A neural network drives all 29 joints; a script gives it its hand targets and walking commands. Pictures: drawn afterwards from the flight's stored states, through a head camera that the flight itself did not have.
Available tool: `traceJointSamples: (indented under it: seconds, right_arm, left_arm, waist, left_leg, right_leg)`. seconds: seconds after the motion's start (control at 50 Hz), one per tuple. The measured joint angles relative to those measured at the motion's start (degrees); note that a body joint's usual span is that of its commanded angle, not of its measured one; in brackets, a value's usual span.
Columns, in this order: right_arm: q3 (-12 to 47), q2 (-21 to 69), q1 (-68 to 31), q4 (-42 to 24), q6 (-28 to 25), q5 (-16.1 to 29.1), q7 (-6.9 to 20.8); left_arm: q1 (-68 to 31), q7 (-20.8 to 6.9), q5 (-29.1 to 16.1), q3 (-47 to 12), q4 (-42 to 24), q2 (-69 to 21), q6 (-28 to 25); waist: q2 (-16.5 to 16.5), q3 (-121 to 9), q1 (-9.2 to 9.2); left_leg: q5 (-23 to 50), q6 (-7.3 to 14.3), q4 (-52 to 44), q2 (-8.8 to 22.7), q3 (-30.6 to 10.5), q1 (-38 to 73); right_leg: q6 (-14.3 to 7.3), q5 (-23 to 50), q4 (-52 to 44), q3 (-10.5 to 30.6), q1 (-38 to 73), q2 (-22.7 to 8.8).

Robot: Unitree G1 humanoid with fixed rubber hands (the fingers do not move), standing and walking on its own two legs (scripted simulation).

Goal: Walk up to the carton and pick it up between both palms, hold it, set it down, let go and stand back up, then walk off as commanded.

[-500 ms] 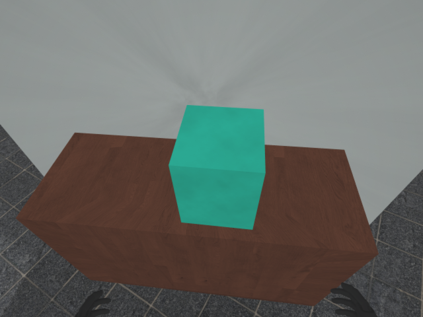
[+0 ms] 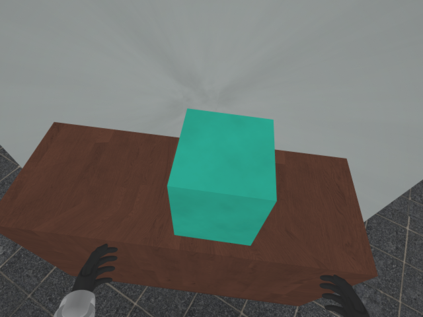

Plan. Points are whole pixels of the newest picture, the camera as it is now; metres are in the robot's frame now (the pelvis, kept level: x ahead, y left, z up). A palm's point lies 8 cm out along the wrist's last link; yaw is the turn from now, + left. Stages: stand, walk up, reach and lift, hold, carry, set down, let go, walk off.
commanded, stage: reach and lift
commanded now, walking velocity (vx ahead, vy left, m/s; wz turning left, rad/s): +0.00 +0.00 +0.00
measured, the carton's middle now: (220, 181) +0.43 -0.01 -0.06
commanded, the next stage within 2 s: none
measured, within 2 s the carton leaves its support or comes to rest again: neither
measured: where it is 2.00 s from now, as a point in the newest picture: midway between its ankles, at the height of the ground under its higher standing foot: outside the picture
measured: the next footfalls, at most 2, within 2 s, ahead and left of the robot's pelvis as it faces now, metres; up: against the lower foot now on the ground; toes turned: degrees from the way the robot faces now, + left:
none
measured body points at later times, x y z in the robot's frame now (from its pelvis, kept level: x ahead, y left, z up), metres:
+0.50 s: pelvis +0.00 +0.01 +0.01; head +0.02 +0.04 +0.46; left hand +0.18 +0.23 -0.06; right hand +0.14 -0.22 -0.04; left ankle +0.00 +0.12 -0.73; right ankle -0.01 -0.13 -0.73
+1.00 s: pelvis -0.01 +0.01 +0.00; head +0.00 +0.05 +0.45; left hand +0.21 +0.24 -0.04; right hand +0.20 -0.18 -0.03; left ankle +0.00 +0.12 -0.73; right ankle -0.01 -0.13 -0.73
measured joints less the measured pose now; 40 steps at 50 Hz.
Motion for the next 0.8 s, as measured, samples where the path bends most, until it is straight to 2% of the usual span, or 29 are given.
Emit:
traceJointSamples:
  seconds: [0.18, 0.4, 0.52, 0.64, 0.8]
  right_arm:
    - [-0.01, 0.01, -0.09, 3.37, -9.36, 0.01, -2.93]
    - [0.04, 4.24, 4.15, 1.70, -13.79, 0.00, -4.86]
    - [0.02, 7.89, 4.93, -1.39, -13.46, 0.00, -5.33]
    - [0.01, 8.78, 1.93, -4.81, -9.94, 0.00, -6.03]
    - [0.02, 9.69, -4.80, -7.20, -5.01, 0.01, -6.98]
  left_arm:
    - [2.84, -3.65, -0.01, -0.02, 4.87, -0.35, -9.41]
    - [6.23, -5.93, 0.00, -0.52, 5.85, -0.32, -19.97]
    - [6.24, -6.28, -0.44, -3.45, 6.80, -0.28, -22.91]
    - [6.11, -5.70, -4.31, -6.45, 9.57, 0.08, -25.08]
    - [2.58, -4.00, -8.44, -7.63, 12.18, 2.43, -29.65]
  waist:
    - [0.01, -0.85, 0.01]
    - [0.00, -0.81, -0.01]
    - [0.10, -0.81, -0.01]
    - [0.10, -0.81, 0.00]
    - [0.11, -0.81, 0.00]
  left_leg:
    - [1.64, -0.31, -5.81, 0.05, 0.01, 4.68]
    - [2.52, 0.24, -6.78, 0.05, 0.01, 6.10]
    - [3.27, 0.48, -6.24, 0.05, 0.01, 6.10]
    - [3.28, 0.71, -4.94, 0.05, 0.01, 6.10]
    - [2.20, 0.90, -2.46, 0.05, 0.01, 6.10]
  right_leg:
    - [-0.01, 1.85, -6.72, 0.00, 5.11, 0.05]
    - [0.36, 3.67, -8.83, 0.00, 7.04, 0.07]
    - [0.36, 4.60, -8.79, 0.00, 7.29, 0.08]
    - [0.14, 4.58, -7.56, 0.00, 7.33, 0.10]
    - [0.24, 3.49, -5.07, -0.01, 7.33, 0.10]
